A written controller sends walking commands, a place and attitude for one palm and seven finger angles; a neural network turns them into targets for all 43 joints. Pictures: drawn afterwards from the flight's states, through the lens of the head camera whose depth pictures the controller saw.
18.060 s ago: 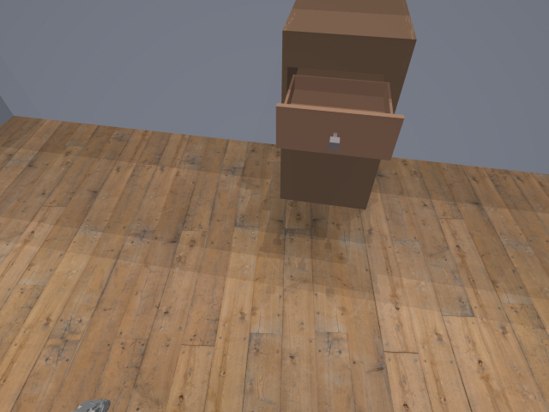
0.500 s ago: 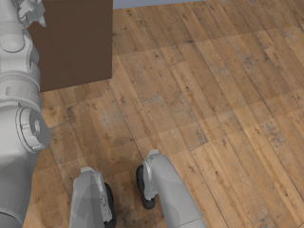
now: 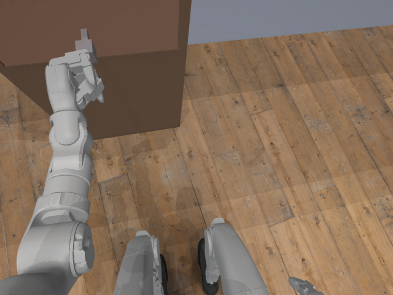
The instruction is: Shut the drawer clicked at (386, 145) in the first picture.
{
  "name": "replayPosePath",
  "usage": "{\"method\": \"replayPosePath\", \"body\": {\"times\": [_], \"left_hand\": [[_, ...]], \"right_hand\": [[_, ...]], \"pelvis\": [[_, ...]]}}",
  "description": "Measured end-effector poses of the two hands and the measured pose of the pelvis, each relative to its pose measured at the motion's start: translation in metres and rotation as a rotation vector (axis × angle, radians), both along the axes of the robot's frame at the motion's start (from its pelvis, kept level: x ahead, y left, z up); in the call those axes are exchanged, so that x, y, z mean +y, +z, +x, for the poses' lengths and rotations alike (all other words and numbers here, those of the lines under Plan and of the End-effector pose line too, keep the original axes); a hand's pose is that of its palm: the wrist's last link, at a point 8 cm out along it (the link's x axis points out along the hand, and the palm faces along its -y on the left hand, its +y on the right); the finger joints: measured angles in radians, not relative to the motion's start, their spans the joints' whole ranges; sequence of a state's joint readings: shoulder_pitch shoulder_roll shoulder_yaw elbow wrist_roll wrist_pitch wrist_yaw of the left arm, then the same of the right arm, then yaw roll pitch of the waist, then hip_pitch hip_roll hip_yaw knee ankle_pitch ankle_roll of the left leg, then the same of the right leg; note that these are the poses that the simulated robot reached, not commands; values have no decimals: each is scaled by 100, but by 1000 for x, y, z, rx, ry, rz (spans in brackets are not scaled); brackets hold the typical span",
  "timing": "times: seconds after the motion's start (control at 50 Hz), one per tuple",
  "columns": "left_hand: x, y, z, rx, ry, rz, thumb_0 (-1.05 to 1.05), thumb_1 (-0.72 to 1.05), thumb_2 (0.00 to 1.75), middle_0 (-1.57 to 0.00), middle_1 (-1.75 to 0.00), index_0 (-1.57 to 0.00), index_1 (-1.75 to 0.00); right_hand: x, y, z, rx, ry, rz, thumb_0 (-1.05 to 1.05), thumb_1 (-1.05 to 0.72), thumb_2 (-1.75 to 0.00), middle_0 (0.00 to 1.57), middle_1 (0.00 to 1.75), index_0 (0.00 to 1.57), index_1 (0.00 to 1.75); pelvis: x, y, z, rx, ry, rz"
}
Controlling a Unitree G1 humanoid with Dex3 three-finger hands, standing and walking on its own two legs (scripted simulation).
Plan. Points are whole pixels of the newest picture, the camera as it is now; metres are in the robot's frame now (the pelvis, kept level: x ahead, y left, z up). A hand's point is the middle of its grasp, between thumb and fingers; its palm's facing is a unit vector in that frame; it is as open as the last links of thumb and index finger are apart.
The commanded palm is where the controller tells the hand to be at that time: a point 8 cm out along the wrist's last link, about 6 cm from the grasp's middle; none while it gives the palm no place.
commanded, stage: draw the hand back to the body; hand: left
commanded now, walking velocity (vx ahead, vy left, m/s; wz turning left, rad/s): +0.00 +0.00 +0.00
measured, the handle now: (85, 44) +0.61 +0.18 -0.01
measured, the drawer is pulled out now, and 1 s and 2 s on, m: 0.00 0.00 0.00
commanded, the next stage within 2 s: step back with the hand held close in 1.22 s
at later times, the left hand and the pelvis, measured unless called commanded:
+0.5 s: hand (17, 164) +0.33 +0.18 +0.15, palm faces +0.12 -0.96 -0.25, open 3.3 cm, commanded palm +0.29 +0.24 +0.18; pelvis +0.03 -0.01 +0.11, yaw +3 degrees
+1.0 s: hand out of the picture +0.22 +0.24 +0.30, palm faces +0.40 -0.83 -0.39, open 3.3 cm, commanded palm +0.16 +0.28 +0.32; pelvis +0.04 -0.01 +0.15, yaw +3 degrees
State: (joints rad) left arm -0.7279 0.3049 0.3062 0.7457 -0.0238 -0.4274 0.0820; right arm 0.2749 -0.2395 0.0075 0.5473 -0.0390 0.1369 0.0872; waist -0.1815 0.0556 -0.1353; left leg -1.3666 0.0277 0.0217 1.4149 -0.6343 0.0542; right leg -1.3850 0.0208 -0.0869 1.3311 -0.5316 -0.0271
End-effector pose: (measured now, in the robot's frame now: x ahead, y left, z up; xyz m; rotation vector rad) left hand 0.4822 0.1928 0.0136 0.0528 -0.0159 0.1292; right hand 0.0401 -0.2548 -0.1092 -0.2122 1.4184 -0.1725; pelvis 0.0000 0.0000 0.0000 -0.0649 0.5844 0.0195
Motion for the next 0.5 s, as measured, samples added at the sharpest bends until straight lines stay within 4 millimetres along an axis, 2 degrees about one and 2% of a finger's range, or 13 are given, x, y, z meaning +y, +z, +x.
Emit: {"method": "replayPosePath", "body": {"times": [0.14,0.22,0.28,0.36,0.5], "left_hand": [[19,53,-73,71,24,-7,2,89,89,-139,-160,-140,-159],[23,84,-99,30,20,-9,2,89,90,-140,-160,-140,-160],[23,100,-111,15,-5,-9,2,90,90,-140,-160,-141,-160],[24,117,-132,22,-25,-14,2,90,90,-140,-160,-140,-160],[35,152,-182,185,22,180,2,90,90,-140,-160,-140,-159]], "right_hand": [[11,43,63,-176,66,47,0,-91,-90,20,30,20,30],[10,67,99,-297,123,33,0,-91,-90,20,30,20,30],[8,83,121,-382,144,19,0,-91,-90,20,30,20,30],[8,104,140,-481,142,15,0,-91,-90,20,30,20,30],[21,140,153,-559,105,33,0,-91,-90,20,30,20,30]], "pelvis": [[-4,50,17,-114,21,21],[-6,65,22,-180,44,26],[-7,72,23,-227,52,29],[-7,83,24,-286,46,37],[-5,114,29,-420,36,61]]}}
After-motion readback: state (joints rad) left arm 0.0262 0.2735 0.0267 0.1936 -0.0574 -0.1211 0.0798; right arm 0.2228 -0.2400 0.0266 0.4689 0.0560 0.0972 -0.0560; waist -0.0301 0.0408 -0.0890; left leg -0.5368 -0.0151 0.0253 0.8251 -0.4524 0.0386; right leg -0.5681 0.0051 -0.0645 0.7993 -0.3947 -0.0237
